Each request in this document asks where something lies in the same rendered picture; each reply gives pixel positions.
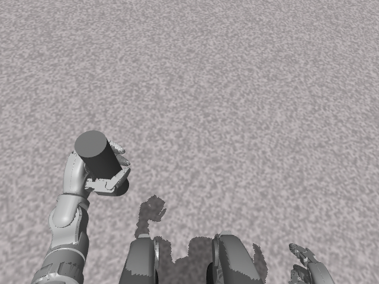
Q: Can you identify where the right robot hand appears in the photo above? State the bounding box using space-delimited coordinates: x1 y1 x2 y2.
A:
288 243 335 284

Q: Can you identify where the left robot hand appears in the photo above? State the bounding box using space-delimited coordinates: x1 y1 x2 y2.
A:
63 139 131 199

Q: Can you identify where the can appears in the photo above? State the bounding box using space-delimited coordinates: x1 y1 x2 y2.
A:
75 130 129 196

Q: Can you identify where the left robot arm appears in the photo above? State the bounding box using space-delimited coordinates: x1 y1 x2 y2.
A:
31 193 90 284

